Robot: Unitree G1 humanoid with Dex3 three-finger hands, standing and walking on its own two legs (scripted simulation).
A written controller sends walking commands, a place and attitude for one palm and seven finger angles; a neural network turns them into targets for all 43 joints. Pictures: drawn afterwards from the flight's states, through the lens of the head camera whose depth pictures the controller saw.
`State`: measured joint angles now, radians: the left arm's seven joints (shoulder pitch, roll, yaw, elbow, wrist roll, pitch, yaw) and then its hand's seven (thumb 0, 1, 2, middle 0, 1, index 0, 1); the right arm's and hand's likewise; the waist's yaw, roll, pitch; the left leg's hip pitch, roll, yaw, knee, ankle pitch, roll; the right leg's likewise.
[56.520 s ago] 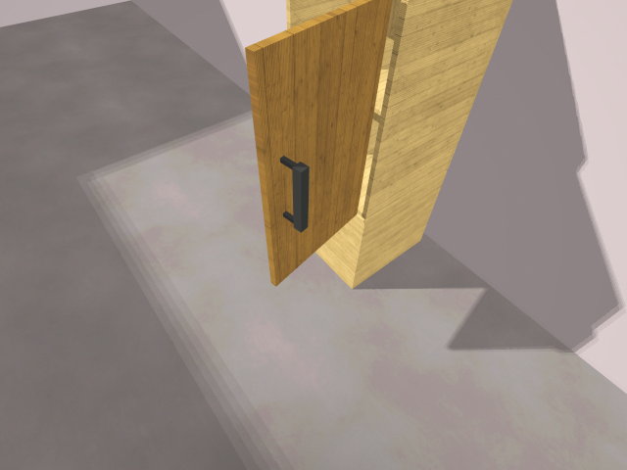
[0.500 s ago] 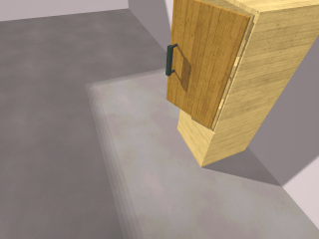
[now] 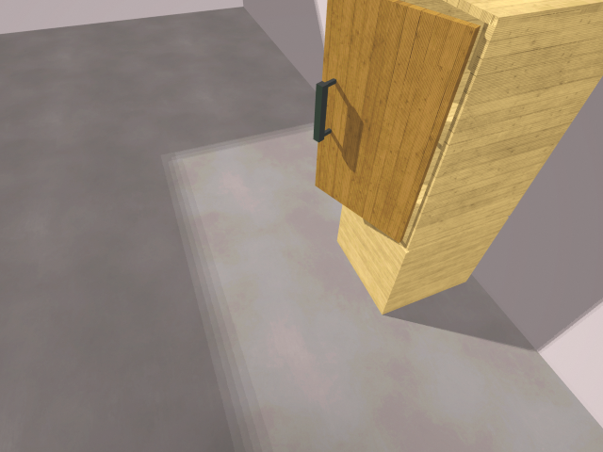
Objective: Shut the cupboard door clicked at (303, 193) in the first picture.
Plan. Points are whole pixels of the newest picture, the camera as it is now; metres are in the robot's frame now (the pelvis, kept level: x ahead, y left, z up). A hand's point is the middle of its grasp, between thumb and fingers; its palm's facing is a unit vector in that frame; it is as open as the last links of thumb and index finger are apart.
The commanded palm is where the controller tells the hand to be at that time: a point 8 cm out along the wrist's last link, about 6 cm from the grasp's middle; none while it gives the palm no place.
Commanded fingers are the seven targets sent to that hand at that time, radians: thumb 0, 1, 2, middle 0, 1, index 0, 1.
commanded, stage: look to check the result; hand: left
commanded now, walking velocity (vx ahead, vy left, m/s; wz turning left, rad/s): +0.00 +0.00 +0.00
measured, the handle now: (325, 110) +0.92 -0.02 -0.04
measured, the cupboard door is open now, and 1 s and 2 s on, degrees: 22 22 22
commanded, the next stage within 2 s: walk to a spot facing it in 0.10 s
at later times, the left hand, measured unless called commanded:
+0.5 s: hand out of the picture +0.04 +0.21 -0.18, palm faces +0.10 -0.96 -0.25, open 7.4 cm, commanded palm none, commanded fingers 0.00 0.90 0.90 -0.20 -0.30 -0.20 -0.30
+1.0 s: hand out of the picture +0.02 +0.26 -0.17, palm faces +0.36 -0.89 -0.27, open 7.4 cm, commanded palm none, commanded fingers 0.00 0.90 0.90 -0.20 -0.30 -0.20 -0.30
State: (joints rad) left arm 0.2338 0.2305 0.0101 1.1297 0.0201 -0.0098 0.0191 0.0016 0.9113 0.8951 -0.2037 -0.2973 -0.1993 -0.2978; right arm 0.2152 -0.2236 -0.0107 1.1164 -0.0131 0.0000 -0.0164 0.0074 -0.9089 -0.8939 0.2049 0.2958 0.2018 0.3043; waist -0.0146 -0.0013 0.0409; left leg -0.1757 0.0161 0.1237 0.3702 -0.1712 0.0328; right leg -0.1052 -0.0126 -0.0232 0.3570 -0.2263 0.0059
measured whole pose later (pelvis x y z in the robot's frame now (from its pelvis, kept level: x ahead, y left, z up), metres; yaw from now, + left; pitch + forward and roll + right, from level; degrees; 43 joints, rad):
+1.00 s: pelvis -0.01 +0.01 -0.01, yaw +23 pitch +2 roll -2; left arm 0.11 0.26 0.08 0.89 0.03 0.04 0.02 0.00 0.91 0.90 -0.20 -0.30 -0.20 -0.30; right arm 0.23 -0.21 -0.06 0.93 -0.03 0.04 0.00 0.01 -0.91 -0.89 0.21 0.30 0.20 0.30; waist -0.05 0.01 0.09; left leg -0.36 -0.05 -0.12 0.46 -0.14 0.03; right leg -0.44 -0.02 0.02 0.88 -0.40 0.07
